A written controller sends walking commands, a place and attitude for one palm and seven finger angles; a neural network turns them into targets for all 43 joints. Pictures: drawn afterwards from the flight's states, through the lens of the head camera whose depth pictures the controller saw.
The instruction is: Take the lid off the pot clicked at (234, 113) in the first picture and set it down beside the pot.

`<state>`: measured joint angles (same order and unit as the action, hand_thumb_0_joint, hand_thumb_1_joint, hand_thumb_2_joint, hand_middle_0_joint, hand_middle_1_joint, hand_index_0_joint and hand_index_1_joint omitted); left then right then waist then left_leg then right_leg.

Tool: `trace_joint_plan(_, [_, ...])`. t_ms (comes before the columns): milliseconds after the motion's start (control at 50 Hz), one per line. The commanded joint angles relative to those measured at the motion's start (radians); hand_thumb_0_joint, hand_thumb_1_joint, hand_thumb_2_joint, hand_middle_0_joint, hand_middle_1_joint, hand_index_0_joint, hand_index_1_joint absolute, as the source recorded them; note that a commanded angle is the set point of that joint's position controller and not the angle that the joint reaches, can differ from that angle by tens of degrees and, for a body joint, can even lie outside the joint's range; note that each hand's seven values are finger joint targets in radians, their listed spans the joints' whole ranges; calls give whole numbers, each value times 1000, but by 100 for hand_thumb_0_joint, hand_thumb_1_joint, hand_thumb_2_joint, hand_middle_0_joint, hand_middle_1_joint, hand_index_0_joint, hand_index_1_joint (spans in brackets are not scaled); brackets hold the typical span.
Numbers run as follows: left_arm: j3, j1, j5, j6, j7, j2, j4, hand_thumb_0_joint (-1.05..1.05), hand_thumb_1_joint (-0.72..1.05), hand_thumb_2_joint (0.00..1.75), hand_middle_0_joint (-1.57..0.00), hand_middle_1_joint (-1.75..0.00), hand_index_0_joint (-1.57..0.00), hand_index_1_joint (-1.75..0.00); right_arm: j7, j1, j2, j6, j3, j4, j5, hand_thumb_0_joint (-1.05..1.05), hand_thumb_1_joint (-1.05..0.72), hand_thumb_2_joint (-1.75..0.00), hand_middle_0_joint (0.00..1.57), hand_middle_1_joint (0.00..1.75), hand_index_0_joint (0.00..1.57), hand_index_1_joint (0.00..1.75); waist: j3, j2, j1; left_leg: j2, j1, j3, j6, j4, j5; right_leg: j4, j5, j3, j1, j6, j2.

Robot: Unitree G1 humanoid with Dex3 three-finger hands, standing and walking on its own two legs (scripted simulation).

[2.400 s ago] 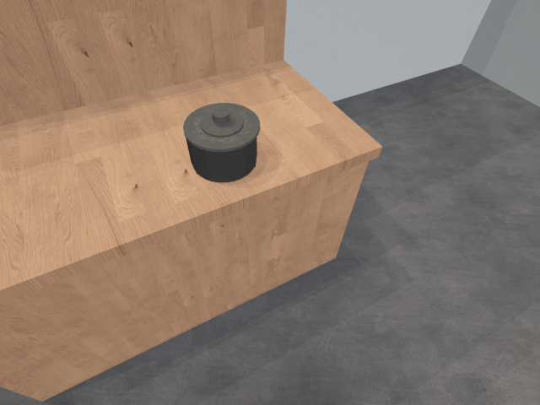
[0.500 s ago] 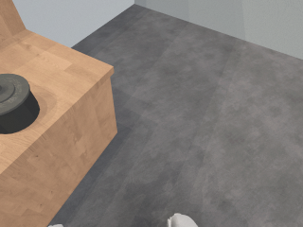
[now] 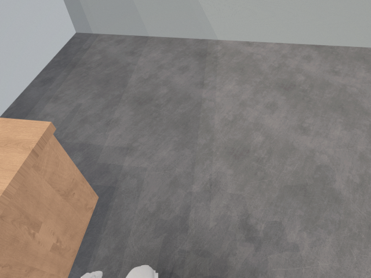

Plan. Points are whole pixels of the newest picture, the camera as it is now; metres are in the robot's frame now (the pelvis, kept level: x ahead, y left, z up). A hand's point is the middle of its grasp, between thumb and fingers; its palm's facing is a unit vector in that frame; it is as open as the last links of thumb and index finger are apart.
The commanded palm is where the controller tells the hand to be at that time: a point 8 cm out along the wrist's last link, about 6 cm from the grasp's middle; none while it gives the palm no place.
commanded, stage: walk to a spot facing it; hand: left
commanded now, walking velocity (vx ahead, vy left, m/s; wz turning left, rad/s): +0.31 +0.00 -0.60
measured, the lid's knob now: out of the picture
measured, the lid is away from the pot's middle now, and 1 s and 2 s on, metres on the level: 0.00 0.00 0.00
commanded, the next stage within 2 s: turn to face it in 0.70 s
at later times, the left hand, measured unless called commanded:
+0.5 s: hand (117, 238) +0.24 +0.20 -0.17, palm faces -0.28 -0.95 -0.16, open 7.4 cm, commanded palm none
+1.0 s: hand (193, 166) +0.47 +0.00 -0.16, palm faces -0.48 -0.84 -0.24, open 7.3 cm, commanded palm none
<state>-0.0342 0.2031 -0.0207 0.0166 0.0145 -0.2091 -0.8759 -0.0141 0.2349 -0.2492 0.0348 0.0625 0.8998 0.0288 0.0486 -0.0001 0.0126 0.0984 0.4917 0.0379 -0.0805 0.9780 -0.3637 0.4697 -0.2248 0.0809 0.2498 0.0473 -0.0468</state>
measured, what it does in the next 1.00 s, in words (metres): walks ahead, turning right: left foot, then right foot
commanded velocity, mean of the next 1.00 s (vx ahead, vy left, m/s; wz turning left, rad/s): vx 0.21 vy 0.00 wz -0.32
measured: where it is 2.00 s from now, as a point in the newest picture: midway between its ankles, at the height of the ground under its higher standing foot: (224, 256)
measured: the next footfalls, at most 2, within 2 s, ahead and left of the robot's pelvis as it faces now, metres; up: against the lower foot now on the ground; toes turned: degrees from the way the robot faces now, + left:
left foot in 0.18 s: +0.12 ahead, +0.14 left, +0.00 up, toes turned -4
right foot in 0.72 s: +0.33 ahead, -0.18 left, +0.00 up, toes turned -33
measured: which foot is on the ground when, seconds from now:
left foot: up 0.00-0.16, down 0.18-0.70, up 0.72-1.00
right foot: down 0.00-0.18, up 0.20-0.70, down 0.72-1.00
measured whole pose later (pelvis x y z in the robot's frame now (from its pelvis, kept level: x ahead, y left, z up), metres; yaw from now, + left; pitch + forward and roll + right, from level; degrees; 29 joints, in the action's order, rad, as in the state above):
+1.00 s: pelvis +0.29 -0.11 -0.01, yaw -29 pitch -1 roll +1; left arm -0.04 0.16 -0.02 -0.03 -0.02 -0.19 -0.96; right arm 0.02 0.23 -0.17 -0.02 0.04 0.96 0.02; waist 0.05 0.01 0.05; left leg 0.14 0.61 0.02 -0.06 1.07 -0.27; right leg 0.45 -0.20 -0.11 0.25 0.13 -0.08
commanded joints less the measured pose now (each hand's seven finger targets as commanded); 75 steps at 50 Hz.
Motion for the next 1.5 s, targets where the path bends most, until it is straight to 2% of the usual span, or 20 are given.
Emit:
trace_joint_plan(0, [-77,64,-1,-36,-9,-239,58,0,90,90,-20,-30,-20,-30,-1,-74,-67,-50,19,-117,-5,0,-90,-90,20,30,20,30,-26,-156,-51,-42,20,3,6,-128,-5,-244,-266,339,-27,155,233])
trace_joint_plan(120, [-78,25,1,-33,-4,-193,69,0,90,90,-20,-30,-20,-30,22,71,-64,-88,21,-82,-17,0,-90,-90,20,30,20,30,-53,-130,31,-91,-441,11,32,-526,56,-66,-207,309,210,85,130])
trace_joint_plan(140, [-65,25,6,-32,1,-126,82,0,90,90,-20,-30,-20,-30,37,166,-135,-95,35,-54,-11,0,-90,-90,20,30,20,30,-97,63,74,57,-623,-147,61,-642,-85,138,-234,217,356,39,35])
trace_joint_plan(160, [-55,25,12,-36,11,-76,105,0,90,90,-20,-30,-20,-30,38,248,-233,-95,54,-48,1,0,-90,-90,20,30,20,30,-106,350,104,337,-659,-523,147,-796,-348,458,-367,38,529,-23,-65])
trace_joint_plan(180, [-65,-15,-1,-40,13,-117,120,0,90,90,-20,-30,-20,-30,37,212,-222,-86,44,-62,-6,0,-90,-90,20,30,20,30,-2,230,86,410,-513,-573,211,-842,-429,566,-309,17,553,-34,47])
trace_joint_plan(300, [-72,84,-18,-15,47,-80,21,0,90,90,-20,-30,-20,-30,40,110,-59,-123,-12,-51,-18,0,-90,-90,20,30,20,30,19,153,-22,176,-402,-61,109,-811,123,755,44,-48,489,-73,110])
trace_joint_plan(580, [-27,-223,-9,-18,55,-7,78,0,90,90,-20,-30,-20,-30,47,332,-51,-121,-8,96,-1,0,-90,-90,20,30,20,30,80,157,54,231,-594,205,175,-688,716,248,61,-247,457,-29,89])
trace_joint_plan(660, [-60,114,-14,-48,39,-99,-25,0,90,90,-20,-30,-20,-30,40,261,-123,-119,17,70,-14,0,-90,-90,20,30,20,30,-163,120,-116,202,-486,280,110,-186,942,63,92,-287,-120,49,-8])
trace_joint_plan(680, [-86,233,-14,-60,23,-210,-54,0,90,90,-20,-30,-20,-30,24,283,-85,-115,8,54,-31,0,-90,-90,20,30,20,30,-293,-41,-168,158,-144,270,61,117,496,70,163,-54,-510,130,179])
trace_joint_plan(700, [-107,304,5,-60,7,-305,-59,0,90,90,-20,-30,-20,-30,31,287,-23,-113,0,16,-39,0,-90,-90,20,30,20,30,-434,-225,-158,-23,141,185,3,500,-255,-2,410,490,-685,261,484])
trace_joint_plan(720, [-116,284,27,-47,-7,-310,-56,0,90,90,-20,-30,-20,-30,38,184,-50,-108,3,0,-37,0,-90,-90,20,30,20,30,-383,-111,-163,21,183,10,35,535,-213,-71,369,462,-596,278,474])
trace_joint_plan(780, [-75,47,20,-54,-22,-192,4,0,90,90,-20,-30,-20,-30,33,142,-39,-86,8,18,-17,0,-90,-90,20,30,20,30,-134,16,-40,101,106,-28,27,419,-6,-153,242,230,-136,189,366])
trace_joint_plan(880, [-36,-11,0,-78,-39,-103,-27,0,90,90,-20,-30,-20,-30,39,282,43,-38,-19,109,-6,0,-90,-90,20,30,20,30,-121,-52,62,59,-33,-10,22,199,68,-157,538,-30,48,138,259])
trace_joint_plan(1140, [-49,128,-2,-43,-53,-115,-67,0,90,90,-20,-30,-20,-30,17,-69,28,-23,-13,20,-12,0,-90,-90,20,30,20,30,-3,-79,-52,-9,29,44,35,-182,-15,-86,587,-71,-177,132,377])
trace_joint_plan(1220, [-62,100,6,-40,-53,-148,-51,0,90,90,-20,-30,-20,-30,16,36,-5,-23,-1,26,-9,0,-90,-90,20,30,20,30,-98,-57,14,-56,-192,79,68,-418,124,142,694,-170,-182,65,357])
trace_joint_plan(1240, [-64,97,13,-36,-48,-144,-42,0,90,90,-20,-30,-20,-30,18,109,-40,-27,11,40,-5,0,-90,-90,20,30,20,30,-154,-1,48,-14,-355,25,103,-507,345,287,578,-221,-89,9,315])
trace_joint_plan(1260, [-59,108,24,-34,-43,-94,-13,0,90,90,-20,-30,-20,-30,23,162,-132,-35,31,36,3,0,-90,-90,20,30,20,30,-186,240,60,227,-533,-306,242,-555,785,517,32,-267,181,-79,167])
trace_joint_plan(1280, [-41,49,16,-32,-46,-88,28,0,90,90,-20,-30,-20,-30,27,190,-177,-27,37,45,-14,0,-90,-90,20,30,20,30,-176,274,69,357,-560,-447,363,-568,1046,697,-429,-170,314,-104,106])
trace_joint_plan(1380, [-63,43,0,5,-33,-94,-3,0,90,90,-20,-30,-20,-30,35,-43,-127,-35,23,-18,-12,0,-90,-90,20,30,20,30,-63,80,-22,167,-269,-256,251,-671,410,671,-179,-69,276,-117,140])
trace_joint_plan(1480, [-66,51,1,25,-33,-102,2,0,90,90,-20,-30,-20,-30,23,-62,-165,-19,45,-32,-13,0,-90,-90,20,30,20,30,-37,148,-19,106,-181,-271,228,-725,70,510,-151,-93,217,-133,117])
